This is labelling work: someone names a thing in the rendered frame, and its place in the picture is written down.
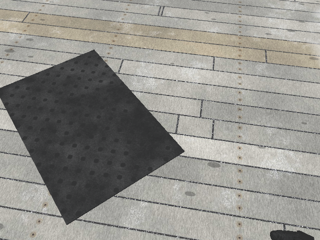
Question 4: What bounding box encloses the robot right hand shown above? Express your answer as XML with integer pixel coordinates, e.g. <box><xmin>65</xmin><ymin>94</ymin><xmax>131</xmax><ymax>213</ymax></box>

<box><xmin>270</xmin><ymin>230</ymin><xmax>314</xmax><ymax>240</ymax></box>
